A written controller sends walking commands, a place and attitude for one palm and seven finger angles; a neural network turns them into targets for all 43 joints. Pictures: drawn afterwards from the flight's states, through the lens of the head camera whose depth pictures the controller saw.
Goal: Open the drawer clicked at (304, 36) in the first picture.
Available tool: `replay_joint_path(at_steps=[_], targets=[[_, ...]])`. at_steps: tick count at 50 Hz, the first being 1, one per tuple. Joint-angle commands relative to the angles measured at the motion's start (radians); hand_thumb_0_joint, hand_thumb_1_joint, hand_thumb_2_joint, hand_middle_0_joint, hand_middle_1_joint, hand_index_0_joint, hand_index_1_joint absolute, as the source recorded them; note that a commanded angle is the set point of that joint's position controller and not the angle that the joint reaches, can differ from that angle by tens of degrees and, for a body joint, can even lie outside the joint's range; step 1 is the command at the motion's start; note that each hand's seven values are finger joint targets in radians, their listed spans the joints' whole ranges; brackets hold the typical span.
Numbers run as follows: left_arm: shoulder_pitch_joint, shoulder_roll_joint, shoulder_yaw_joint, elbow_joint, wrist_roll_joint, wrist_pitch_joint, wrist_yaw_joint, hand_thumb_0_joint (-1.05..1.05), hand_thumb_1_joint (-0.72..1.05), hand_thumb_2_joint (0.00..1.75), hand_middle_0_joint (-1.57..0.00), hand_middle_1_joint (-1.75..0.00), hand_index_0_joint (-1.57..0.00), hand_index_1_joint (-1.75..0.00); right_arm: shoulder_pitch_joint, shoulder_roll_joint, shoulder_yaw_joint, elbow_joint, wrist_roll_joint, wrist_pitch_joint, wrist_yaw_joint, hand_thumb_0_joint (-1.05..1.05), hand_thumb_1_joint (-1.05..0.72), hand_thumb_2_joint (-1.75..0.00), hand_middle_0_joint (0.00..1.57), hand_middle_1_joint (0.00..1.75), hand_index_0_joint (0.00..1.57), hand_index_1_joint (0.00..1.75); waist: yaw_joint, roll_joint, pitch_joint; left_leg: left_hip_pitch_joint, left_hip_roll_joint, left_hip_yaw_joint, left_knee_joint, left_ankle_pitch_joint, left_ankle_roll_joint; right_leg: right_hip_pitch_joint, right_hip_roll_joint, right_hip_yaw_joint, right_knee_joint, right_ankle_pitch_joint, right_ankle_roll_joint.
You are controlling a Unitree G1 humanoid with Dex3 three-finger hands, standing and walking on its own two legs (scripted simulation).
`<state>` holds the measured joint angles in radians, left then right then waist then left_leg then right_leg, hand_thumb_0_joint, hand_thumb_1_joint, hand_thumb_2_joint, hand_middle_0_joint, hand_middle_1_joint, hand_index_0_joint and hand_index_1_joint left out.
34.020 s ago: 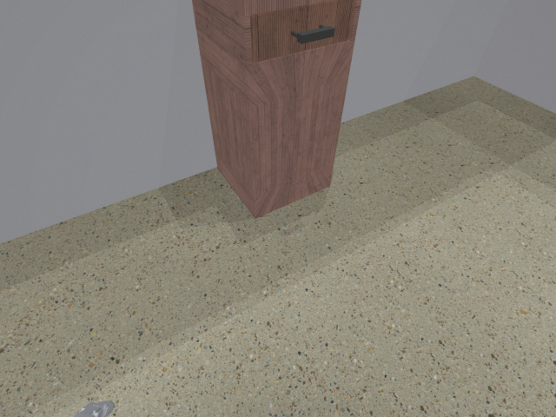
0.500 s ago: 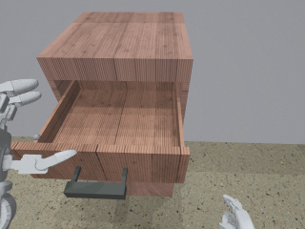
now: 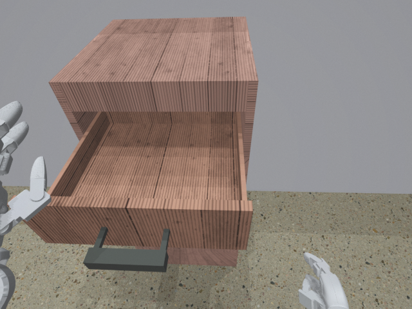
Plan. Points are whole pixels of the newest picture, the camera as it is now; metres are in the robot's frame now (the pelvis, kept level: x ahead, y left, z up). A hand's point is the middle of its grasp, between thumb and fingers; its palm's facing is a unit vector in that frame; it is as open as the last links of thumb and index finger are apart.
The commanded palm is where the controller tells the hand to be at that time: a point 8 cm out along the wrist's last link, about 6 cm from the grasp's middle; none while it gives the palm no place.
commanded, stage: draw the hand back to the body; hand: left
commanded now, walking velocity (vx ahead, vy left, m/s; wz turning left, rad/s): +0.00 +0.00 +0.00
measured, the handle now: (130, 246) +0.20 +0.16 +0.06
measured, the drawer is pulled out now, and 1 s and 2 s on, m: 0.27 0.27 0.27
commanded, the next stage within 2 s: step back with the hand held close in 0.12 s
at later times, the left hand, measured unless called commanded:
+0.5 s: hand (50, 201) +0.18 +0.23 +0.22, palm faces +0.35 -0.79 -0.50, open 7.4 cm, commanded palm +0.11 +0.28 +0.25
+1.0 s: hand out of the picture +0.08 +0.26 +0.24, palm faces +0.49 -0.77 -0.41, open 7.4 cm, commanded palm +0.02 +0.31 +0.25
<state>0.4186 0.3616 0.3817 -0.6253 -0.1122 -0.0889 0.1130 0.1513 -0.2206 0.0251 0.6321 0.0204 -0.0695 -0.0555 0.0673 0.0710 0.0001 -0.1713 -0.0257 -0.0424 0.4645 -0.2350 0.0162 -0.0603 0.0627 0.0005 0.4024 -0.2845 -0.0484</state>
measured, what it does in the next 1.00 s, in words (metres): shifts its weight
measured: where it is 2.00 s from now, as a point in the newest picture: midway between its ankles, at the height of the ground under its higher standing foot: outside the picture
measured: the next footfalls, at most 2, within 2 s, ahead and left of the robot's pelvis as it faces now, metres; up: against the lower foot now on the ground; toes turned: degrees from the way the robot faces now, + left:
right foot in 1.44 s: -0.28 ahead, -0.08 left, +0.00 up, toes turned -5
left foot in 1.64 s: -0.16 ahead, +0.10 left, +0.00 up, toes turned -3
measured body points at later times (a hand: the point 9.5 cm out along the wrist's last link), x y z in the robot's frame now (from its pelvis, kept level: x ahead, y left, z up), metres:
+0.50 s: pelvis -0.02 +0.00 +0.00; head +0.00 -0.01 +0.45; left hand +0.16 +0.27 +0.25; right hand +0.16 -0.24 -0.09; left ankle +0.01 +0.11 -0.74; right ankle -0.04 -0.09 -0.74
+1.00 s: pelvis -0.10 +0.03 -0.02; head -0.09 +0.05 +0.43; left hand +0.05 +0.30 +0.26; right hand +0.07 -0.20 -0.09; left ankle +0.01 +0.11 -0.73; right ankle -0.04 -0.09 -0.74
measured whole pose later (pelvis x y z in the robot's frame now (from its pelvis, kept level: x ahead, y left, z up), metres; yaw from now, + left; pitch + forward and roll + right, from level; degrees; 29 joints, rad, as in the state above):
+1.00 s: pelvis -0.10 +0.03 -0.02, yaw +2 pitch +0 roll -3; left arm 0.45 0.45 0.50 -0.78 -0.04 -0.23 0.15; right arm 0.23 -0.21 0.01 0.59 0.01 -0.09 -0.03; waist 0.00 0.01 0.00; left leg -0.50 -0.02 -0.02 0.66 -0.29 0.02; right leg -0.36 0.04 -0.04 0.55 -0.19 -0.02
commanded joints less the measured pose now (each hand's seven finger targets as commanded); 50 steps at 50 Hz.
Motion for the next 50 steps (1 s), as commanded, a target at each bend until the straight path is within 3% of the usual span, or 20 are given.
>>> replay_joint_path(at_steps=[1,11,12,13,14,16,19,23,24,28,31,34,38,39,42,44,45,47,49,50], targets=[[-0.102,0.217,0.122,-0.254,0.004,-0.068,0.019,0.00,0.90,0.90,-0.20,-0.30,-0.20,-0.30,-0.142,-0.096,-0.029,-0.165,0.001,-0.064,-0.011,0.00,-0.90,-0.90,0.20,0.30,0.20,0.30,-0.001,0.003,-0.106,0.120,0.040,0.003,-0.034,0.222,0.003,-0.090,-0.067,0.003,-0.071,0.274,0.022],[-0.101,0.187,0.118,-0.127,-0.011,-0.059,0.007,0.00,0.90,0.90,-0.20,-0.30,-0.20,-0.30,-0.149,-0.092,-0.033,-0.161,0.009,-0.041,-0.010,0.00,-0.90,-0.90,0.20,0.30,0.20,0.30,-0.006,-0.040,-0.023,0.091,0.042,0.005,-0.046,0.134,0.008,-0.130,-0.067,0.010,-0.102,0.171,0.029],[-0.237,0.354,0.269,-0.207,0.013,-0.105,0.014,0.00,0.90,0.90,-0.20,-0.30,-0.20,-0.30,-0.098,-0.121,-0.040,-0.200,0.016,-0.032,0.002,0.00,-0.90,-0.90,0.20,0.30,0.20,0.30,-0.037,-0.040,0.011,0.051,0.052,-0.038,0.006,0.120,0.031,-0.239,-0.121,0.127,-0.162,0.214,0.035],[-0.158,0.272,0.204,-0.126,0.012,-0.116,0.004,0.00,0.90,0.90,-0.20,-0.30,-0.20,-0.30,-0.103,-0.109,-0.038,-0.176,0.009,-0.024,0.002,0.00,-0.90,-0.90,0.20,0.30,0.20,0.30,-0.046,-0.093,-0.009,0.047,0.046,-0.053,0.038,0.143,0.031,-0.229,-0.143,0.122,-0.163,0.255,0.033],[-0.160,0.291,0.210,-0.160,0.017,-0.126,0.000,0.00,0.90,0.90,-0.20,-0.30,-0.20,-0.30,-0.107,-0.113,-0.042,-0.180,0.006,-0.021,0.006,0.00,-0.90,-0.90,0.20,0.30,0.20,0.30,-0.043,-0.094,-0.028,0.056,0.044,-0.048,0.047,0.167,0.029,-0.224,-0.154,0.131,-0.156,0.317,0.031],[-0.053,0.237,0.165,-0.131,0.025,-0.122,-0.007,0.00,0.90,0.90,-0.20,-0.30,-0.20,-0.30,-0.101,-0.116,-0.048,-0.186,0.007,-0.009,0.008,0.00,-0.90,-0.90,0.20,0.30,0.20,0.30,-0.051,-0.119,-0.077,0.047,0.051,-0.036,0.069,0.247,0.026,-0.188,-0.167,0.103,-0.113,0.437,0.045],[0.001,0.256,0.179,-0.212,0.027,-0.127,-0.003,0.00,0.90,0.90,-0.20,-0.30,-0.20,-0.30,-0.090,-0.128,-0.062,-0.200,0.012,0.005,0.015,0.00,-0.90,-0.90,0.20,0.30,0.20,0.30,-0.054,-0.036,-0.165,0.049,0.068,-0.023,0.070,0.358,0.022,-0.135,-0.175,0.082,-0.049,0.534,0.055],[0.086,0.304,0.242,-0.293,0.026,-0.134,0.012,0.00,0.90,0.90,-0.20,-0.30,-0.20,-0.30,-0.083,-0.119,-0.076,-0.227,0.019,0.027,0.014,0.00,-0.90,-0.90,0.20,0.30,0.20,0.30,-0.055,-0.079,-0.220,0.023,0.090,-0.029,0.081,0.404,0.017,-0.123,-0.175,0.075,-0.008,0.516,0.047],[0.084,0.337,0.269,-0.331,0.024,-0.141,0.019,0.00,0.90,0.90,-0.20,-0.30,-0.20,-0.30,-0.079,-0.123,-0.078,-0.229,0.019,0.027,0.011,0.00,-0.90,-0.90,0.20,0.30,0.20,0.30,-0.058,-0.056,-0.240,0.016,0.094,-0.035,0.076,0.408,0.014,-0.116,-0.177,0.075,0.006,0.503,0.041],[0.127,0.336,0.294,-0.344,0.019,-0.149,0.034,0.00,0.90,0.90,-0.20,-0.30,-0.20,-0.30,-0.073,-0.121,-0.084,-0.236,0.019,0.027,0.003,0.00,-0.90,-0.90,0.20,0.30,0.20,0.30,-0.059,-0.028,-0.218,-0.036,0.115,-0.073,0.044,0.374,0.015,-0.142,-0.148,0.069,0.024,0.371,0.035],[0.140,0.330,0.303,-0.315,0.021,-0.151,0.041,0.00,0.90,0.90,-0.20,-0.30,-0.20,-0.30,-0.068,-0.128,-0.086,-0.230,0.015,0.017,-0.002,0.00,-0.90,-0.90,0.20,0.30,0.20,0.30,-0.058,0.039,-0.192,-0.115,0.150,-0.122,-0.034,0.292,0.031,-0.128,-0.101,0.043,0.065,0.224,0.043],[0.110,0.317,0.300,-0.263,0.026,-0.151,0.045,0.00,0.90,0.90,-0.20,-0.30,-0.20,-0.30,-0.057,-0.137,-0.088,-0.222,0.012,0.001,-0.003,0.00,-0.90,-0.90,0.20,0.30,0.20,0.30,-0.061,0.069,-0.146,-0.229,0.171,-0.144,-0.099,0.077,0.043,-0.110,-0.080,0.040,0.106,0.098,0.039],[0.051,0.293,0.280,-0.244,0.043,-0.162,0.045,0.00,0.90,0.90,-0.20,-0.30,-0.20,-0.30,-0.045,-0.141,-0.081,-0.228,0.010,-0.026,0.000,0.00,-0.90,-0.90,0.20,0.30,0.20,0.30,-0.068,0.054,-0.083,-0.407,0.181,-0.171,-0.157,-0.253,0.063,-0.080,-0.069,0.053,0.135,-0.022,0.040],[0.034,0.309,0.292,-0.254,0.048,-0.168,0.046,0.00,0.90,0.90,-0.20,-0.30,-0.20,-0.30,-0.045,-0.148,-0.084,-0.224,0.005,-0.033,-0.001,0.00,-0.90,-0.90,0.20,0.30,0.20,0.30,-0.069,0.057,-0.085,-0.440,0.186,-0.178,-0.171,-0.306,0.069,-0.060,-0.065,0.058,0.144,-0.041,0.040],[0.000,0.278,0.261,-0.280,0.062,-0.177,0.043,0.00,0.90,0.90,-0.20,-0.30,-0.20,-0.30,-0.042,-0.142,-0.079,-0.233,0.002,-0.051,0.004,0.00,-0.90,-0.90,0.20,0.30,0.20,0.30,-0.068,0.030,-0.069,-0.484,0.174,-0.172,-0.157,-0.375,0.068,-0.076,-0.066,0.065,0.138,-0.120,0.036],[-0.028,0.307,0.272,-0.317,0.065,-0.182,0.047,0.00,0.90,0.90,-0.20,-0.30,-0.20,-0.30,-0.038,-0.144,-0.080,-0.229,-0.003,-0.059,0.005,0.00,-0.90,-0.90,0.20,0.30,0.20,0.30,-0.070,0.003,-0.072,-0.431,0.145,-0.143,-0.099,-0.359,0.053,-0.145,-0.094,0.097,0.073,-0.186,0.019],[-0.033,0.277,0.241,-0.323,0.064,-0.184,0.048,0.00,0.90,0.90,-0.20,-0.30,-0.20,-0.30,-0.036,-0.132,-0.076,-0.228,-0.002,-0.062,0.006,0.00,-0.90,-0.90,0.20,0.30,0.20,0.30,-0.075,-0.017,-0.065,-0.360,0.121,-0.117,-0.042,-0.326,0.040,-0.233,-0.119,0.119,0.016,-0.227,0.006],[-0.039,0.288,0.238,-0.342,0.064,-0.195,0.060,0.00,0.90,0.90,-0.20,-0.30,-0.20,-0.30,-0.021,-0.129,-0.075,-0.206,-0.005,-0.067,0.006,0.00,-0.90,-0.90,0.20,0.30,0.20,0.30,-0.081,-0.080,-0.073,-0.173,0.063,-0.063,0.154,-0.228,0.004,-0.439,-0.204,0.186,-0.112,-0.294,-0.034],[-0.050,0.319,0.258,-0.344,0.062,-0.200,0.074,0.00,0.90,0.90,-0.20,-0.30,-0.20,-0.30,-0.006,-0.129,-0.076,-0.173,-0.011,-0.069,0.003,0.00,-0.90,-0.90,0.20,0.30,0.20,0.30,-0.089,-0.126,-0.102,-0.040,0.028,-0.017,0.327,-0.152,-0.018,-0.555,-0.291,0.227,-0.151,-0.228,-0.078],[-0.060,0.287,0.226,-0.333,0.059,-0.196,0.074,0.00,0.90,0.90,-0.20,-0.30,-0.20,-0.30,-0.003,-0.115,-0.068,-0.169,-0.011,-0.064,0.004,0.00,-0.90,-0.90,0.20,0.30,0.20,0.30,-0.096,-0.161,-0.098,-0.030,0.028,-0.018,0.341,-0.142,-0.018,-0.561,-0.304,0.194,-0.131,-0.200,-0.077]])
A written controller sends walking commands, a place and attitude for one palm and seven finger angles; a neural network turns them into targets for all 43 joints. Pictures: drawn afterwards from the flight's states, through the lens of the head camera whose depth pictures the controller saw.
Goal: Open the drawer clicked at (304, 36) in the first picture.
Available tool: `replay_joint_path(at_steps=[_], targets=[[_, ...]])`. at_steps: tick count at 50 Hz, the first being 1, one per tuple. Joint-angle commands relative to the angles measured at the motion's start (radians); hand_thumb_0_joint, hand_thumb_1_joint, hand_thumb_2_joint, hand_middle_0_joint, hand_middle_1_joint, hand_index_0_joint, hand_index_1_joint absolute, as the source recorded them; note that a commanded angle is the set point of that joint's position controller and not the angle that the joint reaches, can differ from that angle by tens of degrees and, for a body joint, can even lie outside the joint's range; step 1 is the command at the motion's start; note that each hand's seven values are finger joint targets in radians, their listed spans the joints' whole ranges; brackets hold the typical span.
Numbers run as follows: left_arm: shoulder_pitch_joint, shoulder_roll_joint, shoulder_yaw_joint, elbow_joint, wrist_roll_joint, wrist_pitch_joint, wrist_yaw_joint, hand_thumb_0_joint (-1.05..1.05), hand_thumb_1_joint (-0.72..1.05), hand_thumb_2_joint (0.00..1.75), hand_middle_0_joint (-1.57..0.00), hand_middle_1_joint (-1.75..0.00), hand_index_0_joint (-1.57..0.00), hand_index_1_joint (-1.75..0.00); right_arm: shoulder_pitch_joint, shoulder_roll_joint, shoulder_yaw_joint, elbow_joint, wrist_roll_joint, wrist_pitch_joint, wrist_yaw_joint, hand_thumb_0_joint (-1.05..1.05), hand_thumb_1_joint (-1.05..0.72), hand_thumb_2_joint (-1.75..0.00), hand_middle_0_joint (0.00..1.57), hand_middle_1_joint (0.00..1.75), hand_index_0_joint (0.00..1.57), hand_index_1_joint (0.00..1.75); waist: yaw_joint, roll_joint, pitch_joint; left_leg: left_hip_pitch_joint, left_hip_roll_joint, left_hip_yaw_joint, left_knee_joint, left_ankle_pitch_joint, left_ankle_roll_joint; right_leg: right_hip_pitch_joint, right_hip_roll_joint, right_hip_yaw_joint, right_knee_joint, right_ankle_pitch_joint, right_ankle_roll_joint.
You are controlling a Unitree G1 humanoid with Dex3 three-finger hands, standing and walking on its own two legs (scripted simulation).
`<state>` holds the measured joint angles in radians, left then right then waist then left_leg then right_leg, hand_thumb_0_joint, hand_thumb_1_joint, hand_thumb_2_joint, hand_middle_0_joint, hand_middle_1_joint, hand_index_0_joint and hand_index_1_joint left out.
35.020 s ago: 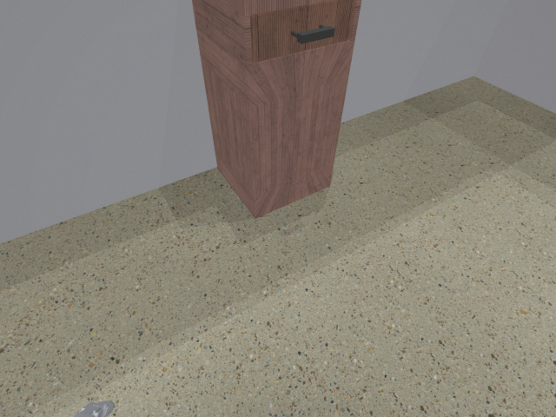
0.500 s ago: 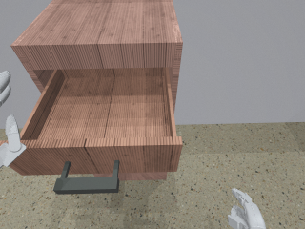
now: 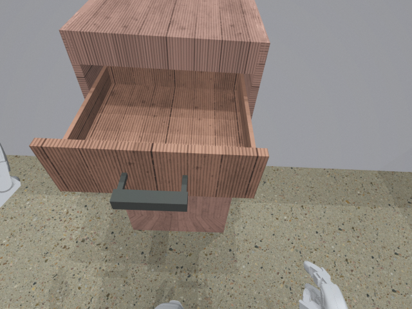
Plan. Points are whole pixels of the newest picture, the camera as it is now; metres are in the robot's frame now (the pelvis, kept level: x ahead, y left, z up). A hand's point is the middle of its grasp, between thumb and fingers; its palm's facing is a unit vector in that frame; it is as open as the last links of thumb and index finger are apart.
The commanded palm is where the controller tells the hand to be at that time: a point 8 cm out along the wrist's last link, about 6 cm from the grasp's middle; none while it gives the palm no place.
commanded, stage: step back with the hand held close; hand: left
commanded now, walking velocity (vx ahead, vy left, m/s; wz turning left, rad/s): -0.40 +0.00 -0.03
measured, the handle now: (152, 189) +0.31 +0.13 +0.08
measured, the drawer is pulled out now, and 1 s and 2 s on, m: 0.27 0.27 0.27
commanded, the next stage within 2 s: stop stepping back and stand still in 0.38 s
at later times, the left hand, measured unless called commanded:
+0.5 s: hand out of the picture +0.08 +0.20 +0.28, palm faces +0.38 -0.83 -0.42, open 7.4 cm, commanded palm +0.02 +0.28 +0.27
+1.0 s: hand out of the picture -0.04 +0.20 +0.29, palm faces +0.43 -0.72 -0.54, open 7.4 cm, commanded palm -0.07 +0.27 +0.27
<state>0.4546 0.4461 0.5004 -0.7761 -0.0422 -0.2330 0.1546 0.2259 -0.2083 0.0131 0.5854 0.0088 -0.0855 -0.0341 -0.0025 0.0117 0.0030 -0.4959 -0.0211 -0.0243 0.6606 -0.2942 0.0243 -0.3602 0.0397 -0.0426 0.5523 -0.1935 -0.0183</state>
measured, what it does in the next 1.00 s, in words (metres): walks backwards: right foot, then left foot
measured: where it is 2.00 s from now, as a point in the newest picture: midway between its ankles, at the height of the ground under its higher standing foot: outside the picture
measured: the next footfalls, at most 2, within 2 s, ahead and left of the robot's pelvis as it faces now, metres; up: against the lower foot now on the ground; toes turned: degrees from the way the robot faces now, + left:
right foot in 0.44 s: -0.18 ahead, -0.10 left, +0.00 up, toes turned -7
left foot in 0.64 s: -0.06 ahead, +0.08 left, +0.00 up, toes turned -4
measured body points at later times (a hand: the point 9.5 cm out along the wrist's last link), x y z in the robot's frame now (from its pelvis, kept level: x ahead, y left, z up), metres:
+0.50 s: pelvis -0.12 +0.00 -0.01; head -0.10 +0.03 +0.44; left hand +0.06 +0.25 +0.30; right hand +0.05 -0.22 -0.09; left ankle +0.03 +0.07 -0.69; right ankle -0.22 -0.10 -0.73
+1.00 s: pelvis -0.22 +0.00 +0.01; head -0.23 +0.00 +0.46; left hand -0.06 +0.23 +0.32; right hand -0.08 -0.24 -0.09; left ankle -0.13 +0.09 -0.68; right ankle -0.26 -0.07 -0.73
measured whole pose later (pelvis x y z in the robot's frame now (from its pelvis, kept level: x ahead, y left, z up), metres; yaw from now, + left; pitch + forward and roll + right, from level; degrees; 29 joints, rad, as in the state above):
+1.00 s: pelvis -0.22 +0.00 +0.01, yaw -4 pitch +1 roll -1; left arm 0.51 0.55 0.56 -0.81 -0.04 -0.25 0.13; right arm 0.22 -0.20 0.00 0.67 -0.01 -0.06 -0.03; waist 0.02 0.01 -0.04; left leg -0.58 -0.01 0.01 0.90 -0.33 0.00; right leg -0.17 0.06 -0.12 0.47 -0.29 -0.09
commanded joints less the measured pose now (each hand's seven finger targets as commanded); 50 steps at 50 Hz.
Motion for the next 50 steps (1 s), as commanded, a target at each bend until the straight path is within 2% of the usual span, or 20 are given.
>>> replay_joint_path(at_steps=[1,3,5,6,11,19,22,24,25,29,31,32,34,35,38,43,45,47,48,50], targets=[[-0.107,0.214,0.121,-0.164,-0.012,-0.047,0.035,0.00,0.90,0.90,-0.20,-0.30,-0.20,-0.30,-0.082,-0.129,-0.054,-0.122,0.000,-0.044,-0.018,0.00,-0.90,-0.90,0.20,0.30,0.20,0.30,-0.024,-0.090,-0.085,0.300,0.038,-0.042,0.107,-0.097,-0.023,-0.294,-0.271,0.213,-0.260,-0.323,-0.094],[-0.130,0.222,0.131,-0.151,-0.013,-0.048,0.036,0.00,0.90,0.90,-0.20,-0.30,-0.20,-0.30,-0.089,-0.144,-0.055,-0.132,0.004,-0.038,-0.024,0.00,-0.90,-0.90,0.20,0.30,0.20,0.30,-0.026,0.022,-0.038,0.228,0.111,-0.146,-0.077,-0.180,0.006,-0.299,-0.173,0.133,-0.132,-0.380,-0.045],[-0.159,0.224,0.168,-0.158,-0.010,-0.057,0.041,0.00,0.90,0.90,-0.20,-0.30,-0.20,-0.30,-0.107,-0.147,-0.054,-0.153,-0.011,-0.058,-0.029,0.00,-0.90,-0.90,0.20,0.30,0.20,0.30,-0.022,0.354,-0.079,-0.091,0.353,-0.487,-0.502,-0.440,0.105,-0.043,0.042,0.040,0.417,-0.353,0.016],[-0.223,0.234,0.174,-0.171,-0.001,-0.057,0.040,0.00,0.90,0.90,-0.20,-0.30,-0.20,-0.30,-0.084,-0.117,-0.059,-0.140,-0.020,-0.070,-0.023,0.00,-0.90,-0.90,0.20,0.30,0.20,0.30,-0.026,0.301,-0.096,-0.141,0.380,-0.492,-0.543,-0.415,0.118,0.000,0.049,0.096,0.654,-0.364,0.012],[-0.145,0.214,0.171,-0.135,-0.034,-0.054,0.018,0.00,0.90,0.90,-0.20,-0.30,-0.20,-0.30,-0.123,-0.118,-0.079,-0.098,-0.004,-0.085,0.018,0.00,-0.90,-0.90,0.20,0.30,0.20,0.30,0.004,0.140,-0.174,0.052,0.280,-0.236,-0.419,-0.217,0.080,-0.051,0.046,0.049,0.660,-0.334,0.027],[-0.161,0.262,0.185,-0.210,-0.067,-0.076,-0.023,0.00,0.90,0.90,-0.20,-0.30,-0.20,-0.30,-0.117,-0.103,-0.052,-0.049,-0.021,-0.105,0.029,0.00,-0.90,-0.90,0.20,0.30,0.20,0.30,0.011,0.313,-0.267,0.187,0.194,-0.093,-0.437,-0.121,-0.060,0.195,0.053,-0.058,-0.074,-0.366,-0.052],[-0.170,0.306,0.198,-0.207,-0.073,-0.124,-0.028,0.00,0.90,0.90,-0.20,-0.30,-0.20,-0.30,-0.130,-0.078,-0.050,-0.028,0.008,-0.090,0.014,0.00,-0.90,-0.90,0.20,0.30,0.20,0.30,0.003,-0.111,-0.200,0.269,-0.021,0.067,0.370,-0.125,-0.108,-0.055,-0.345,0.194,-0.426,0.119,-0.157],[-0.186,0.345,0.247,-0.176,-0.056,-0.138,-0.038,0.00,0.90,0.90,-0.20,-0.30,-0.20,-0.30,-0.218,-0.097,-0.035,-0.063,0.020,-0.113,0.016,0.00,-0.90,-0.90,0.20,0.30,0.20,0.30,0.037,-0.255,-0.177,-0.100,-0.100,-0.006,0.846,-0.329,-0.091,0.033,-0.415,0.207,-0.268,0.693,-0.179],[-0.099,0.258,0.218,-0.103,-0.060,-0.097,-0.049,0.00,0.90,0.90,-0.20,-0.30,-0.20,-0.30,-0.155,-0.072,-0.046,-0.056,0.027,-0.099,0.003,0.00,-0.90,-0.90,0.20,0.30,0.20,0.30,0.004,-0.277,-0.060,-0.170,-0.009,-0.077,0.750,-0.251,-0.061,0.109,-0.368,0.117,-0.174,0.707,-0.176],[-0.202,0.218,0.161,-0.009,-0.051,-0.037,-0.039,0.00,0.90,0.90,-0.20,-0.30,-0.20,-0.30,-0.135,-0.112,-0.010,-0.093,0.025,-0.052,-0.030,0.00,-0.90,-0.90,0.20,0.30,0.20,0.30,-0.056,0.072,-0.022,0.196,-0.016,0.065,-0.197,0.108,-0.025,0.146,-0.173,-0.002,0.090,0.605,-0.046],[-0.235,0.176,0.104,0.009,-0.034,-0.036,-0.021,0.00,0.90,0.90,-0.20,-0.30,-0.20,-0.30,-0.101,-0.152,-0.041,-0.096,0.009,-0.073,-0.013,0.00,-0.90,-0.90,0.20,0.30,0.20,0.30,-0.028,0.253,-0.061,0.385,0.231,-0.215,-0.276,0.616,0.047,-0.041,-0.058,0.008,0.265,-0.110,0.004],[-0.313,0.196,0.088,-0.029,-0.026,-0.031,-0.016,0.00,0.90,0.90,-0.20,-0.30,-0.20,-0.30,-0.074,-0.153,-0.052,-0.096,0.009,-0.071,-0.003,0.00,-0.90,-0.90,0.20,0.30,0.20,0.30,-0.026,0.190,-0.100,0.345,0.321,-0.355,-0.297,0.548,0.109,-0.064,-0.026,0.085,0.361,-0.377,0.010],[-0.251,0.211,0.125,0.019,-0.026,-0.022,-0.005,0.00,0.90,0.90,-0.20,-0.30,-0.20,-0.30,-0.126,-0.147,-0.066,-0.122,0.016,-0.079,-0.003,0.00,-0.90,-0.90,0.20,0.30,0.20,0.30,-0.008,0.041,-0.082,0.234,0.329,-0.435,-0.394,0.134,0.159,-0.056,0.000,0.097,0.364,-0.356,0.027],[-0.200,0.223,0.121,-0.098,-0.033,-0.025,-0.015,0.00,0.90,0.90,-0.20,-0.30,-0.20,-0.30,-0.132,-0.102,-0.044,-0.119,0.005,-0.086,0.001,0.00,-0.90,-0.90,0.20,0.30,0.20,0.30,-0.013,0.096,-0.186,0.274,0.282,-0.441,-0.450,-0.022,0.083,-0.014,-0.033,0.105,0.349,-0.322,0.020],[0.010,0.211,0.132,-0.291,-0.028,-0.031,-0.009,0.00,0.90,0.90,-0.20,-0.30,-0.20,-0.30,-0.165,-0.100,-0.051,-0.146,0.000,-0.076,0.017,0.00,-0.90,-0.90,0.20,0.30,0.20,0.30,0.001,0.181,-0.203,0.190,0.221,-0.290,-0.532,-0.291,-0.019,0.080,-0.004,0.040,0.294,-0.235,0.011],[0.111,0.239,0.186,-0.303,-0.019,-0.034,0.018,0.00,0.90,0.90,-0.20,-0.30,-0.20,-0.30,-0.158,-0.104,-0.044,-0.143,-0.007,-0.054,0.005,0.00,-0.90,-0.90,0.20,0.30,0.20,0.30,0.013,0.271,-0.148,-0.057,0.163,-0.121,-0.510,-0.404,0.016,0.355,0.042,-0.126,0.030,-0.302,-0.017],[0.066,0.260,0.210,-0.203,-0.007,-0.026,0.020,0.00,0.90,0.90,-0.20,-0.30,-0.20,-0.30,-0.137,-0.099,-0.049,-0.119,-0.010,-0.031,-0.007,0.00,-0.90,-0.90,0.20,0.30,0.20,0.30,0.018,0.100,-0.111,-0.127,0.090,-0.045,-0.238,-0.331,-0.003,0.411,-0.045,-0.024,-0.194,-0.313,-0.066],[-0.047,0.244,0.188,-0.096,-0.018,-0.014,0.009,0.00,0.90,0.90,-0.20,-0.30,-0.20,-0.30,-0.111,-0.113,-0.070,-0.080,-0.002,0.000,-0.011,0.00,-0.90,-0.90,0.20,0.30,0.20,0.30,-0.007,-0.207,-0.013,-0.214,0.009,0.021,0.406,-0.115,-0.030,0.184,-0.427,0.520,-0.472,-0.344,-0.221],[-0.136,0.267,0.212,-0.052,-0.023,-0.031,0.007,0.00,0.90,0.90,-0.20,-0.30,-0.20,-0.30,-0.085,-0.143,-0.078,-0.047,-0.016,-0.003,-0.013,0.00,-0.90,-0.90,0.20,0.30,0.20,0.30,-0.042,-0.095,0.005,-0.233,0.027,0.010,0.529,-0.062,-0.045,0.163,-0.431,0.400,-0.423,-0.082,-0.205],[-0.155,0.214,0.171,0.115,-0.019,-0.020,0.009,0.00,0.90,0.90,-0.20,-0.30,-0.20,-0.30,-0.069,-0.123,-0.083,-0.057,0.010,-0.012,-0.015,0.00,-0.90,-0.90,0.20,0.30,0.20,0.30,-0.051,-0.089,-0.062,-0.167,0.077,-0.046,0.514,0.001,-0.029,0.119,-0.392,0.351,-0.383,-0.281,-0.165]])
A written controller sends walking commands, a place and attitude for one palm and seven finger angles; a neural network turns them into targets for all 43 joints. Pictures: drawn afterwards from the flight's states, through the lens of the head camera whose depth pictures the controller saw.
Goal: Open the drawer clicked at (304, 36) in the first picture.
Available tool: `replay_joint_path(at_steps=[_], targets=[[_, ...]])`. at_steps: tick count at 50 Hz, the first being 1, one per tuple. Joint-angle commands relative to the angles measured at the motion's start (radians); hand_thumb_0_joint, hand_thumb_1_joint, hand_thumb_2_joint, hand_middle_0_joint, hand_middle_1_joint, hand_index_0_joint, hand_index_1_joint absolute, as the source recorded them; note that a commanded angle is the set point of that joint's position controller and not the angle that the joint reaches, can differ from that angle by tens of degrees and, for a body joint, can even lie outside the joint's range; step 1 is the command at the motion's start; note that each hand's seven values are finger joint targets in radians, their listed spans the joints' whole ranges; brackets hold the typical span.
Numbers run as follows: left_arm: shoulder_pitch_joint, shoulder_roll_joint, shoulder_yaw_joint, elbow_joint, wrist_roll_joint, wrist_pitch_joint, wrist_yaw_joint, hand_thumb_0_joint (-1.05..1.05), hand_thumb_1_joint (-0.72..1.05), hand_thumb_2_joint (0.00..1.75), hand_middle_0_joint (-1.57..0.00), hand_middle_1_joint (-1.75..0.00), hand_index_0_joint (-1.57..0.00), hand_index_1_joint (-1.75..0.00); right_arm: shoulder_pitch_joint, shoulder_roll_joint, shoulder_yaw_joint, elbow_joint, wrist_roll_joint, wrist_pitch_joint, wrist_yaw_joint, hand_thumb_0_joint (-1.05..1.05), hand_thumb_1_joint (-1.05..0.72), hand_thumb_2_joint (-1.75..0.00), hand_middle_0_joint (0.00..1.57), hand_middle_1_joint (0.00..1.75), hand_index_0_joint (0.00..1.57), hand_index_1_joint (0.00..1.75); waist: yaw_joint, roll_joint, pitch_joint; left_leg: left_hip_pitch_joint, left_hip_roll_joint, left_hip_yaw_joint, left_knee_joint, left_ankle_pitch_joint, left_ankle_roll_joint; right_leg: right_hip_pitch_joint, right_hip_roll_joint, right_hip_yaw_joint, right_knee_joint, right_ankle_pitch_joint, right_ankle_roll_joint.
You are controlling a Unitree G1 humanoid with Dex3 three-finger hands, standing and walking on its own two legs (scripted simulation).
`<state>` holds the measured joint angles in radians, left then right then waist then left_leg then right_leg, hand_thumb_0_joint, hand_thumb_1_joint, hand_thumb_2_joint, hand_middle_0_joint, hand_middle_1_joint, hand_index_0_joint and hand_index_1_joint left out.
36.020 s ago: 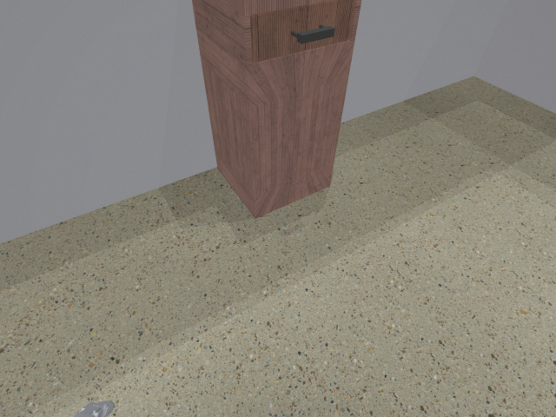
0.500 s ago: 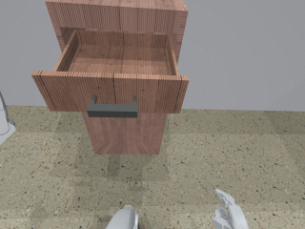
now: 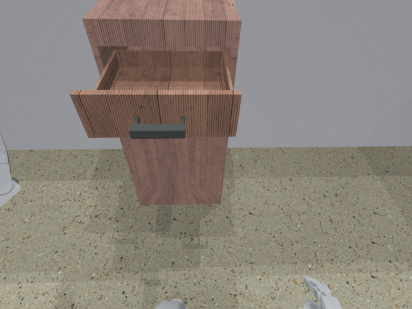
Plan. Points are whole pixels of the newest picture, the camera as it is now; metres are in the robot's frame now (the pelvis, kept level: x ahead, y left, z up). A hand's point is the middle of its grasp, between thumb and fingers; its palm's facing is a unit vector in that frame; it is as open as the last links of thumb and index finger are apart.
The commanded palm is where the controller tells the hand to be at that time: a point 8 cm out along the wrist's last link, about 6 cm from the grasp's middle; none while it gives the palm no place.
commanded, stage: stop stepping back and stand still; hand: left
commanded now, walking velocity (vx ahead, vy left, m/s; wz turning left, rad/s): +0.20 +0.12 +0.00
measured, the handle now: (159, 125) +0.52 +0.17 +0.07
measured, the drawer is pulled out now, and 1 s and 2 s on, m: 0.27 0.27 0.27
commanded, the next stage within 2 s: let the arm hang, fingers relaxed in 1.48 s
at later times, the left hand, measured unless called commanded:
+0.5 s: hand (14, 155) +0.21 +0.24 +0.28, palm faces +0.49 -0.70 -0.52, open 7.4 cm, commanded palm +0.14 +0.30 +0.26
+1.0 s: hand out of the picture +0.16 +0.29 +0.26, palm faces +0.48 -0.74 -0.47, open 7.4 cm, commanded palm +0.10 +0.33 +0.26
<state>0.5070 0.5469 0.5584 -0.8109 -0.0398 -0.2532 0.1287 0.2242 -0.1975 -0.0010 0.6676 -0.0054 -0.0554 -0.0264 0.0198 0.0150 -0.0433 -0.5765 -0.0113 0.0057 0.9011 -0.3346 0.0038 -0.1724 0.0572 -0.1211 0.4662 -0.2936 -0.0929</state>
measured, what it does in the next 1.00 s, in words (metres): steps on the spot: left foot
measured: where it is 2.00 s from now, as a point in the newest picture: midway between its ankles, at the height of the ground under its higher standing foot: outside the picture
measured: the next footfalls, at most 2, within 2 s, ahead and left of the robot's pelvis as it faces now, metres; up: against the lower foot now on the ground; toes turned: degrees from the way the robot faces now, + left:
left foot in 0.30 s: +0.06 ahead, +0.17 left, +0.00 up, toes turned +3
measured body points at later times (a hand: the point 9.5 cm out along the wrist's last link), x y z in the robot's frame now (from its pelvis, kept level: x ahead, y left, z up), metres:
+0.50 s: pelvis +0.01 +0.02 +0.00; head +0.03 +0.01 +0.45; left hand +0.18 +0.27 +0.30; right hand +0.18 -0.21 -0.09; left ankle +0.01 +0.17 -0.73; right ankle -0.04 -0.07 -0.73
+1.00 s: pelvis -0.03 +0.05 +0.01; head -0.03 +0.06 +0.46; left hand +0.13 +0.32 +0.29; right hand +0.14 -0.18 -0.07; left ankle +0.02 +0.17 -0.73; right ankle -0.04 -0.07 -0.73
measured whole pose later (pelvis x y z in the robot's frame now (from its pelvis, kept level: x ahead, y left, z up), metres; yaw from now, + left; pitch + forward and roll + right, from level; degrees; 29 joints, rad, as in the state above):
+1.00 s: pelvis -0.03 +0.05 +0.01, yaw +0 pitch -1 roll -2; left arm 0.50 0.49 0.55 -0.71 -0.07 -0.26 0.16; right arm 0.19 -0.19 0.00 0.62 0.01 -0.10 -0.04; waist -0.01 0.02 0.03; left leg -0.28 0.07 0.03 0.48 -0.18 -0.01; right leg -0.15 0.01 -0.08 0.40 -0.22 0.00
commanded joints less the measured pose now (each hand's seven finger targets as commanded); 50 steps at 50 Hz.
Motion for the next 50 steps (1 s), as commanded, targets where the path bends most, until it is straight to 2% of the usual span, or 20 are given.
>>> replay_joint_path(at_steps=[1,3,6,9,10,13,14,15,16,17,19,21,23,25,27,30,32,34,41,50], targets=[[-0.199,0.067,0.062,0.194,-0.025,0.009,0.022,0.00,0.90,0.90,-0.20,-0.30,-0.20,-0.30,-0.088,-0.142,-0.069,-0.154,0.025,-0.032,-0.026,0.00,-0.90,-0.90,0.20,0.30,0.20,0.30,-0.067,-0.076,0.069,-0.086,0.078,-0.066,0.250,0.104,-0.006,-0.147,-0.372,0.392,-0.311,-0.227,-0.076],[-0.209,0.052,0.017,0.258,-0.019,0.015,0.011,0.00,0.90,0.90,-0.20,-0.30,-0.20,-0.30,-0.118,-0.134,-0.048,-0.152,0.021,-0.025,-0.031,0.00,-0.90,-0.90,0.20,0.30,0.20,0.30,-0.048,-0.067,0.123,-0.052,0.077,-0.006,0.123,0.115,0.000,-0.159,-0.332,0.262,-0.300,-0.164,-0.050],[-0.228,0.006,-0.071,0.244,-0.003,0.004,0.014,0.00,0.90,0.90,-0.20,-0.30,-0.20,-0.30,-0.139,-0.131,-0.043,-0.164,0.022,-0.049,-0.044,0.00,-0.90,-0.90,0.20,0.30,0.20,0.30,-0.024,-0.128,0.158,0.021,0.053,0.064,-0.086,0.058,0.021,-0.113,-0.306,0.240,-0.278,-0.098,-0.003],[-0.230,0.079,-0.027,0.009,-0.002,-0.025,0.037,0.00,0.90,0.90,-0.20,-0.30,-0.20,-0.30,-0.155,-0.140,-0.054,-0.183,0.014,-0.079,-0.041,0.00,-0.90,-0.90,0.20,0.30,0.20,0.30,-0.006,-0.238,0.072,0.138,0.041,0.101,-0.261,0.050,0.033,0.002,-0.313,0.253,-0.230,0.046,0.003],[-0.158,0.047,-0.036,-0.033,-0.003,-0.031,0.038,0.00,0.90,0.90,-0.20,-0.30,-0.20,-0.30,-0.150,-0.120,-0.048,-0.193,0.011,-0.089,-0.038,0.00,-0.90,-0.90,0.20,0.30,0.20,0.30,0.004,-0.233,0.036,0.169,0.029,0.109,-0.315,0.052,0.040,0.049,-0.307,0.240,-0.196,0.146,-0.003],[-0.098,0.111,0.044,-0.254,-0.015,-0.059,0.055,0.00,0.90,0.90,-0.20,-0.30,-0.20,-0.30,-0.113,-0.122,-0.054,-0.213,0.008,-0.107,-0.028,0.00,-0.90,-0.90,0.20,0.30,0.20,0.30,-0.017,-0.060,-0.081,0.344,0.036,0.066,-0.484,0.242,0.039,0.106,-0.249,0.170,0.005,0.454,0.034],[-0.056,0.150,0.087,-0.273,-0.022,-0.069,0.061,0.00,0.90,0.90,-0.20,-0.30,-0.20,-0.30,-0.101,-0.138,-0.063,-0.217,0.010,-0.110,-0.030,0.00,-0.90,-0.90,0.20,0.30,0.20,0.30,-0.017,0.050,-0.131,0.461,0.098,0.012,-0.476,0.418,0.056,0.063,-0.194,0.124,0.102,0.469,0.074],[-0.036,0.125,0.080,-0.292,-0.022,-0.072,0.065,0.00,0.90,0.90,-0.20,-0.30,-0.20,-0.30,-0.087,-0.147,-0.065,-0.218,0.013,-0.108,-0.023,0.00,-0.90,-0.90,0.20,0.30,0.20,0.30,-0.018,0.155,-0.191,0.564,0.171,-0.083,-0.434,0.615,0.090,-0.020,-0.127,0.077,0.205,0.421,0.099],[-0.033,0.125,0.085,-0.279,-0.022,-0.070,0.064,0.00,0.90,0.90,-0.20,-0.30,-0.20,-0.30,-0.079,-0.148,-0.062,-0.217,0.019,-0.109,-0.013,0.00,-0.90,-0.90,0.20,0.30,0.20,0.30,-0.015,0.202,-0.177,0.603,0.219,-0.137,-0.430,0.748,0.104,-0.124,-0.085,0.059,0.239,0.192,0.109],[-0.043,0.129,0.102,-0.255,-0.020,-0.063,0.062,0.00,0.90,0.90,-0.20,-0.30,-0.20,-0.30,-0.081,-0.144,-0.064,-0.212,0.025,-0.111,-0.005,0.00,-0.90,-0.90,0.20,0.30,0.20,0.30,-0.011,0.225,-0.153,0.590,0.232,-0.117,-0.422,0.768,0.098,-0.154,-0.060,0.055,0.187,0.013,0.104],[-0.032,0.135,0.135,-0.190,-0.018,-0.040,0.063,0.00,0.90,0.90,-0.20,-0.30,-0.20,-0.30,-0.068,-0.132,-0.060,-0.192,0.028,-0.107,-0.005,0.00,-0.90,-0.90,0.20,0.30,0.20,0.30,-0.027,0.283,-0.099,0.506,0.190,-0.025,-0.393,0.695,0.067,-0.081,-0.053,0.039,0.070,0.093,0.089],[-0.044,0.126,0.148,-0.068,-0.021,-0.033,0.063,0.00,0.90,0.90,-0.20,-0.30,-0.20,-0.30,-0.065,-0.126,-0.055,-0.182,0.038,-0.095,-0.004,0.00,-0.90,-0.90,0.20,0.30,0.20,0.30,-0.038,0.129,-0.071,0.357,0.143,0.007,-0.356,0.516,0.031,0.071,-0.086,0.102,-0.011,0.377,0.079],[-0.053,0.115,0.136,0.058,-0.030,-0.019,0.057,0.00,0.90,0.90,-0.20,-0.30,-0.20,-0.30,-0.059,-0.123,-0.060,-0.178,0.044,-0.075,0.003,0.00,-0.90,-0.90,0.20,0.30,0.20,0.30,-0.057,-0.103,-0.081,0.288,0.069,0.069,-0.234,0.407,-0.012,0.145,-0.198,0.212,-0.020,0.783,0.049],[-0.051,0.112,0.134,0.113,-0.034,-0.019,0.049,0.00,0.90,0.90,-0.20,-0.30,-0.20,-0.30,-0.077,-0.116,-0.055,-0.186,0.046,-0.062,0.003,0.00,-0.90,-0.90,0.20,0.30,0.20,0.30,-0.048,-0.177,-0.068,0.190,0.051,0.047,-0.214,0.114,-0.014,0.222,-0.260,0.231,-0.019,0.927,0.030],[-0.025,0.098,0.116,0.102,-0.033,-0.015,0.040,0.00,0.90,0.90,-0.20,-0.30,-0.20,-0.30,-0.092,-0.103,-0.044,-0.199,0.042,-0.054,-0.003,0.00,-0.90,-0.90,0.20,0.30,0.20,0.30,-0.041,-0.157,-0.055,0.223,0.057,0.032,-0.311,0.071,0.001,0.184,-0.250,0.187,-0.028,0.799,0.040],[0.006,0.073,0.071,-0.010,-0.037,-0.012,0.028,0.00,0.90,0.90,-0.20,-0.30,-0.20,-0.30,-0.110,-0.121,-0.045,-0.213,0.030,-0.053,-0.006,0.00,-0.90,-0.90,0.20,0.30,0.20,0.30,-0.037,-0.027,-0.071,0.414,0.111,-0.023,-0.432,0.550,0.024,0.061,-0.124,0.078,0.015,0.489,0.107],[-0.022,0.094,0.069,-0.121,-0.026,-0.015,0.024,0.00,0.90,0.90,-0.20,-0.30,-0.20,-0.30,-0.114,-0.127,-0.043,-0.228,0.026,-0.062,-0.006,0.00,-0.90,-0.90,0.20,0.30,0.20,0.30,-0.027,0.063,-0.068,0.425,0.143,-0.051,-0.439,0.662,0.035,0.026,-0.077,0.059,0.027,0.385,0.117],[-0.028,0.132,0.089,-0.207,-0.020,-0.026,0.031,0.00,0.90,0.90,-0.20,-0.30,-0.20,-0.30,-0.110,-0.121,-0.039,-0.226,0.021,-0.073,-0.011,0.00,-0.90,-0.90,0.20,0.30,0.20,0.30,-0.024,0.121,-0.086,0.414,0.123,-0.024,-0.435,0.647,0.025,0.050,-0.081,0.064,0.014,0.403,0.109],[0.020,0.109,0.108,-0.180,-0.028,-0.045,0.052,0.00,0.90,0.90,-0.20,-0.30,-0.20,-0.30,-0.089,-0.115,-0.042,-0.210,0.021,-0.099,-0.015,0.00,-0.90,-0.90,0.20,0.30,0.20,0.30,-0.025,0.116,-0.128,0.392,0.111,-0.018,-0.454,0.465,0.004,0.089,-0.084,0.085,-0.047,0.331,0.100],[-0.045,0.048,0.049,0.035,-0.034,-0.019,0.038,0.00,0.90,0.90,-0.20,-0.30,-0.20,-0.30,-0.104,-0.124,-0.045,-0.192,0.028,-0.087,-0.026,0.00,-0.90,-0.90,0.20,0.30,0.20,0.30,-0.039,0.039,0.033,0.313,0.095,-0.017,-0.549,0.051,-0.001,-0.028,-0.081,0.113,-0.195,0.020,0.104]])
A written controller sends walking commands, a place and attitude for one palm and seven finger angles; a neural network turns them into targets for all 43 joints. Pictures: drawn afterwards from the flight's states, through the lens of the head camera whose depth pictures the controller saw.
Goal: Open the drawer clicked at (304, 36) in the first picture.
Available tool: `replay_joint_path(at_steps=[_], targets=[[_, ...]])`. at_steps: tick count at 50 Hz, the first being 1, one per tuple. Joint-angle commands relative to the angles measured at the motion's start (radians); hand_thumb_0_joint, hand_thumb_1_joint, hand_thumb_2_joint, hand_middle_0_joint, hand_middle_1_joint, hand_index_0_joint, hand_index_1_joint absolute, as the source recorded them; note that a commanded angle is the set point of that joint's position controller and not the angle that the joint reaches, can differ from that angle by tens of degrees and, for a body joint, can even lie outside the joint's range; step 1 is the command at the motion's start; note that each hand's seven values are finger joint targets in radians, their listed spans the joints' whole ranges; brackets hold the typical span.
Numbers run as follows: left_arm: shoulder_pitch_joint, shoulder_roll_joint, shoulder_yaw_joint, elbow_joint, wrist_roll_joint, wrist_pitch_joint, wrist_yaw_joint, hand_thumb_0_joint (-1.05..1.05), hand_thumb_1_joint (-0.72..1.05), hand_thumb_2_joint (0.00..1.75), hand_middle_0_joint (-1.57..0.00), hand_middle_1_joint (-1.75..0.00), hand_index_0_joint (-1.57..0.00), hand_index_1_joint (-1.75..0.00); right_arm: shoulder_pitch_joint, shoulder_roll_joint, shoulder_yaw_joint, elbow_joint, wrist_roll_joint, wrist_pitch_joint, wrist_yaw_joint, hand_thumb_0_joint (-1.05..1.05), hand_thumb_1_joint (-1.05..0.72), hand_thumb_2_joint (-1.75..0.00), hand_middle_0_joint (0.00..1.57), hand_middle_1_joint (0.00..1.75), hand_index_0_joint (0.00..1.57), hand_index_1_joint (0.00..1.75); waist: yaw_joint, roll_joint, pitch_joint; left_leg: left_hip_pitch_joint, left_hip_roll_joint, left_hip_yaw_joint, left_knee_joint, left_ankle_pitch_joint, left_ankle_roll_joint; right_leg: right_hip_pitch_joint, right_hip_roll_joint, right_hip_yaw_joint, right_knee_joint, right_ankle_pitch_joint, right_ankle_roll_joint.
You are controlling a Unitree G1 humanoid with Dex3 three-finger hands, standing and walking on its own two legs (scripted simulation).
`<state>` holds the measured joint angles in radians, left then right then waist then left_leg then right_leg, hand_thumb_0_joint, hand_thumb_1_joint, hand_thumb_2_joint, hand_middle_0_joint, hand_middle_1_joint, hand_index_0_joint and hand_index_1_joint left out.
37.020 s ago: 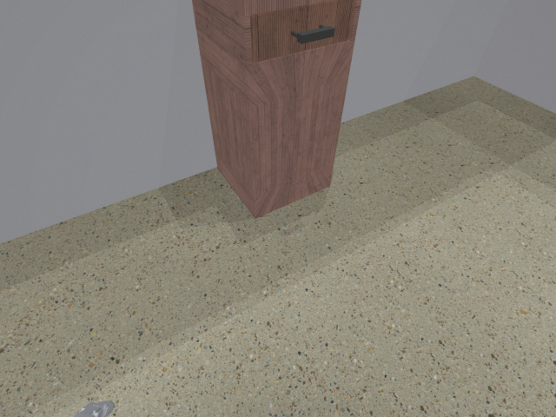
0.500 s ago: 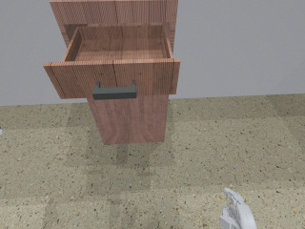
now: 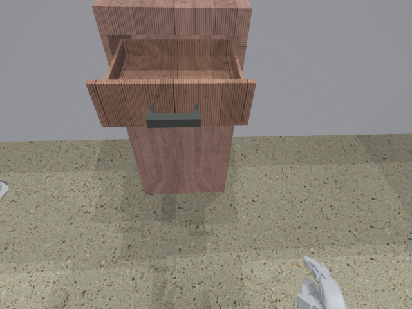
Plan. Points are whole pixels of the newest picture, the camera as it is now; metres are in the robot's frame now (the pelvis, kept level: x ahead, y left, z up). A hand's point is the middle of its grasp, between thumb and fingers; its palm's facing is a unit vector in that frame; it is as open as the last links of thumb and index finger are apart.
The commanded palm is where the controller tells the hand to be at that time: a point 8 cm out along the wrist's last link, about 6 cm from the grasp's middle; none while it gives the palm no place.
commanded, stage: stop stepping back and stand still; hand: left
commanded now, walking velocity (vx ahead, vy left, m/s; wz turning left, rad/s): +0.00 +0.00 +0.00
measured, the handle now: (174, 114) +0.55 +0.12 +0.06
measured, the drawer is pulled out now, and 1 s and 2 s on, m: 0.27 0.27 0.27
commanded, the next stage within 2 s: let the arm hang, fingers relaxed in 0.48 s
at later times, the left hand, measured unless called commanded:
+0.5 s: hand out of the picture +0.16 +0.25 +0.24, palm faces +0.49 -0.74 -0.45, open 7.4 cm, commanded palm +0.10 +0.29 +0.25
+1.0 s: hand out of the picture -0.04 +0.17 -0.19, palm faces +0.07 -0.98 -0.17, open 7.0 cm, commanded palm none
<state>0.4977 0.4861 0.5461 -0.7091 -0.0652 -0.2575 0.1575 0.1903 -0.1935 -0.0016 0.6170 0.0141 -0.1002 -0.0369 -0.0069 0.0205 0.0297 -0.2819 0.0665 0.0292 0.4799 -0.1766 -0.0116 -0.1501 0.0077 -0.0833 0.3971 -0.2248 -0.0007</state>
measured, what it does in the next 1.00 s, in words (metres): stands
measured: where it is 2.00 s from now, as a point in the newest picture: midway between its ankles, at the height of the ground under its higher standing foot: outside the picture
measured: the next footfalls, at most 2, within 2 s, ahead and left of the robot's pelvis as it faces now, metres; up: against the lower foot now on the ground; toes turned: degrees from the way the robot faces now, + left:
none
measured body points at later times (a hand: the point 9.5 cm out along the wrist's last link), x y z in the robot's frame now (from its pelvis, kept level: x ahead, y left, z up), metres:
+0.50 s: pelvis -0.03 +0.01 +0.00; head -0.02 +0.01 +0.45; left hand +0.13 +0.28 +0.27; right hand +0.13 -0.22 -0.09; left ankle +0.05 +0.12 -0.74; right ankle -0.01 -0.12 -0.74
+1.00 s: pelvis -0.03 -0.01 -0.01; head +0.01 +0.01 +0.43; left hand -0.04 +0.22 -0.18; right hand -0.02 -0.27 -0.15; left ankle +0.05 +0.12 -0.74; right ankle -0.01 -0.12 -0.74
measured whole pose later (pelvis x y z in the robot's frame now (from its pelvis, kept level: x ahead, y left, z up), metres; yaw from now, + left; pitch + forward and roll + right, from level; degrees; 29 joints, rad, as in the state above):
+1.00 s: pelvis -0.03 -0.01 -0.01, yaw +4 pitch -2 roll -2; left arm 0.31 0.20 0.02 0.97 0.02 0.06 0.01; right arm 0.29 -0.20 -0.01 1.02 -0.03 0.06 -0.01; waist 0.00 -0.03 0.12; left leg -0.38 0.04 -0.04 0.58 -0.17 -0.02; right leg -0.26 0.00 -0.13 0.56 -0.28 -0.03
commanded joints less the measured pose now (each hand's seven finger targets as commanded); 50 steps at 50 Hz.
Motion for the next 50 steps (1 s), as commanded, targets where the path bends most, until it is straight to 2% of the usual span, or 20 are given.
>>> replay_joint_path(at_steps=[1,6,9,11,14,20,28,29,30,32,35,36,38,39,40,42,44,46,48,50], targets=[[-0.051,0.101,0.042,-0.077,-0.005,-0.013,0.007,0.00,0.90,0.90,-0.20,-0.30,-0.20,-0.30,-0.073,-0.130,-0.043,-0.146,0.008,-0.044,-0.016,0.00,-0.90,-0.90,0.20,0.30,0.20,0.30,-0.012,0.028,-0.024,0.005,0.011,-0.041,-0.137,-0.156,0.013,-0.065,-0.031,0.075,-0.141,-0.100,0.012],[-0.074,0.112,0.017,-0.167,0.012,-0.019,0.009,0.00,0.90,0.90,-0.20,-0.30,-0.20,-0.30,-0.091,-0.131,-0.041,-0.160,-0.001,-0.053,-0.023,0.00,-0.90,-0.90,0.20,0.30,0.20,0.30,-0.004,0.033,-0.017,-0.011,-0.008,-0.050,-0.151,-0.213,0.013,-0.082,-0.027,0.074,-0.167,-0.214,0.011],[-0.066,0.155,0.048,-0.257,0.018,-0.032,0.016,0.00,0.90,0.90,-0.20,-0.30,-0.20,-0.30,-0.088,-0.132,-0.043,-0.162,-0.006,-0.064,-0.026,0.00,-0.90,-0.90,0.20,0.30,0.20,0.30,0.001,0.102,-0.057,0.003,-0.005,-0.065,-0.171,-0.217,0.012,-0.057,-0.018,0.063,-0.136,-0.187,0.010],[-0.035,0.135,0.044,-0.261,0.018,-0.038,0.020,0.00,0.90,0.90,-0.20,-0.30,-0.20,-0.30,-0.079,-0.123,-0.038,-0.165,-0.007,-0.073,-0.026,0.00,-0.90,-0.90,0.20,0.30,0.20,0.30,0.006,0.124,-0.071,-0.018,0.008,-0.082,-0.197,-0.240,0.017,-0.024,-0.006,0.053,-0.097,-0.163,0.011],[-0.014,0.158,0.081,-0.241,0.014,-0.046,0.027,0.00,0.90,0.90,-0.20,-0.30,-0.20,-0.30,-0.069,-0.124,-0.043,-0.150,-0.008,-0.081,-0.028,0.00,-0.90,-0.90,0.20,0.30,0.20,0.30,0.006,0.128,-0.083,-0.009,0.012,-0.080,-0.196,-0.234,0.013,-0.022,-0.001,0.055,-0.090,-0.143,0.009],[-0.039,0.111,0.058,-0.111,0.006,-0.036,0.026,0.00,0.90,0.90,-0.20,-0.30,-0.20,-0.30,-0.053,-0.126,-0.043,-0.124,0.000,-0.082,-0.027,0.00,-0.90,-0.90,0.20,0.30,0.20,0.30,-0.007,0.035,-0.043,0.006,0.004,-0.066,-0.156,-0.194,0.004,-0.066,-0.013,0.072,-0.139,-0.160,0.009],[-0.050,0.112,0.034,-0.154,0.013,-0.029,0.011,0.00,0.90,0.90,-0.20,-0.30,-0.20,-0.30,-0.073,-0.127,-0.043,-0.133,0.000,-0.081,-0.020,0.00,-0.90,-0.90,0.20,0.30,0.20,0.30,-0.001,0.013,-0.054,0.033,-0.013,-0.048,-0.125,-0.123,0.007,-0.070,-0.020,0.080,-0.146,-0.121,0.011],[-0.060,-0.136,-0.479,0.775,0.072,0.103,-0.108,0.00,0.90,0.90,-0.20,-0.30,-0.20,-0.30,-0.137,-0.274,-0.076,0.118,0.017,-0.165,0.044,0.00,-0.90,-0.90,0.20,0.30,0.20,0.30,-0.046,0.037,-0.039,-0.053,0.043,-0.123,0.000,0.102,0.009,-0.189,-0.069,0.023,0.074,-0.001,-0.023],[-0.057,-0.103,-0.417,0.843,0.095,0.211,-0.145,0.00,0.90,0.90,-0.20,-0.30,-0.20,-0.30,-0.076,-0.298,-0.089,0.163,0.000,-0.067,0.052,0.00,-0.90,-0.90,0.20,0.30,0.20,0.30,-0.024,0.072,-0.086,-0.044,0.080,-0.122,-0.039,0.157,0.026,-0.161,-0.093,0.075,0.070,0.011,-0.021],[-0.084,-0.107,-0.424,0.859,0.100,0.249,-0.157,0.00,0.90,0.90,-0.20,-0.30,-0.20,-0.30,-0.064,-0.278,-0.081,0.145,-0.014,-0.014,0.044,0.00,-0.90,-0.90,0.20,0.30,0.20,0.30,-0.008,0.078,-0.093,-0.143,0.110,-0.165,-0.053,0.112,0.069,-0.130,-0.056,0.059,0.190,-0.077,-0.023],[-0.146,-0.069,-0.436,1.006,0.108,0.247,-0.160,0.00,0.90,0.90,-0.20,-0.30,-0.20,-0.30,-0.085,-0.280,-0.062,0.142,-0.031,0.029,0.041,0.00,-0.90,-0.90,0.20,0.30,0.20,0.30,0.015,-0.087,-0.101,-0.170,0.092,-0.198,-0.050,0.072,0.090,-0.064,-0.052,0.081,0.189,-0.074,-0.036],[-0.164,-0.064,-0.440,1.073,0.109,0.248,-0.159,0.00,0.90,0.90,-0.20,-0.30,-0.20,-0.30,-0.083,-0.267,-0.056,0.154,-0.033,0.037,0.040,0.00,-0.90,-0.90,0.20,0.30,0.20,0.30,0.018,-0.175,-0.117,-0.142,0.062,-0.175,-0.011,0.063,0.078,-0.060,-0.077,0.105,0.134,-0.048,-0.042],[-0.224,-0.065,-0.459,1.204,0.104,0.255,-0.155,0.00,0.90,0.90,-0.20,-0.30,-0.20,-0.30,-0.037,-0.202,-0.042,0.175,-0.032,0.065,0.039,0.00,-0.90,-0.90,0.20,0.30,0.20,0.30,-0.009,-0.278,-0.146,-0.038,-0.020,-0.087,0.106,0.041,0.042,-0.130,-0.172,0.166,0.032,-0.020,-0.075],[-0.262,-0.072,-0.471,1.257,0.098,0.265,-0.148,0.00,0.90,0.90,-0.20,-0.30,-0.20,-0.30,-0.014,-0.176,-0.037,0.192,-0.036,0.081,0.035,0.00,-0.90,-0.90,0.20,0.30,0.20,0.30,-0.020,-0.258,-0.124,0.012,-0.049,-0.047,0.168,-0.002,0.024,-0.190,-0.205,0.171,0.000,-0.043,-0.102],[-0.295,-0.083,-0.481,1.302,0.095,0.274,-0.142,0.00,0.90,0.90,-0.20,-0.30,-0.20,-0.30,-0.002,-0.152,-0.032,0.207,-0.041,0.098,0.032,0.00,-0.90,-0.90,0.20,0.30,0.20,0.30,-0.030,-0.193,-0.104,0.031,-0.054,-0.026,0.185,-0.036,0.017,-0.223,-0.216,0.174,-0.016,-0.073,-0.114],[-0.306,-0.095,-0.493,1.389,0.091,0.282,-0.138,0.00,0.90,0.90,-0.20,-0.30,-0.20,-0.30,0.008,-0.129,-0.025,0.235,-0.045,0.116,0.029,0.00,-0.90,-0.90,0.20,0.30,0.20,0.30,-0.034,-0.045,-0.053,0.064,-0.034,-0.028,0.151,-0.010,0.016,-0.272,-0.196,0.157,-0.018,-0.147,-0.103],[-0.264,-0.111,-0.498,1.473,0.085,0.285,-0.139,0.00,0.90,0.90,-0.20,-0.30,-0.20,-0.30,0.023,-0.139,-0.021,0.258,-0.045,0.120,0.026,0.00,-0.90,-0.90,0.20,0.30,0.20,0.30,-0.022,0.117,-0.019,0.019,0.020,-0.121,0.012,-0.021,0.033,-0.231,-0.122,0.110,0.020,-0.228,-0.063],[-0.181,-0.155,-0.484,1.558,0.081,0.286,-0.139,0.00,0.90,0.90,-0.20,-0.30,-0.20,-0.30,0.015,-0.140,-0.026,0.283,-0.049,0.121,0.017,0.00,-0.90,-0.90,0.20,0.30,0.20,0.30,0.012,0.260,-0.005,-0.117,0.049,-0.195,-0.122,-0.190,0.055,-0.090,-0.069,0.074,0.064,-0.190,-0.042],[-0.127,-0.157,-0.490,1.628,0.077,0.283,-0.142,0.00,0.90,0.90,-0.20,-0.30,-0.20,-0.30,0.021,-0.141,-0.030,0.303,-0.044,0.126,0.013,0.00,-0.90,-0.90,0.20,0.30,0.20,0.30,0.029,0.269,-0.024,-0.139,0.044,-0.195,-0.161,-0.273,0.054,-0.021,-0.060,0.068,0.065,-0.152,-0.043],[-0.118,-0.175,-0.493,1.671,0.079,0.278,-0.143,0.00,0.90,0.90,-0.20,-0.30,-0.20,-0.30,0.059,-0.126,-0.036,0.325,-0.039,0.129,0.009,0.00,-0.90,-0.90,0.20,0.30,0.20,0.30,0.022,0.170,-0.026,-0.097,0.033,-0.177,-0.138,-0.252,0.048,-0.031,-0.074,0.082,0.016,-0.152,-0.048]])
